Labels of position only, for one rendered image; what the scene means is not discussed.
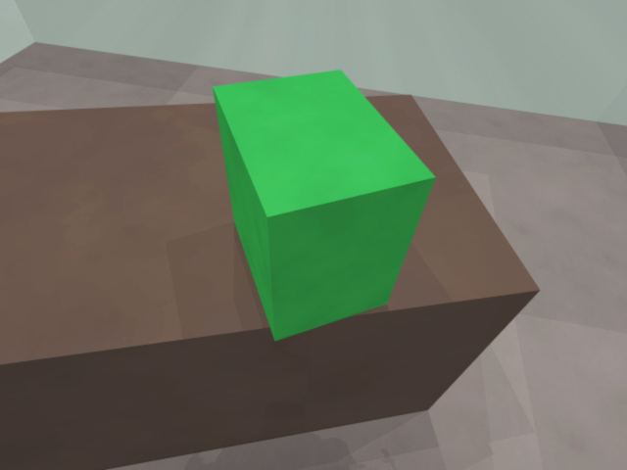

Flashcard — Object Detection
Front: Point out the carton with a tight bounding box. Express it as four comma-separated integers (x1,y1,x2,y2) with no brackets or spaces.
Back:
213,70,436,341

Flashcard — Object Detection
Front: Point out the pedestal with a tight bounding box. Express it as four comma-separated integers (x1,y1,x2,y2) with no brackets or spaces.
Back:
0,95,540,470

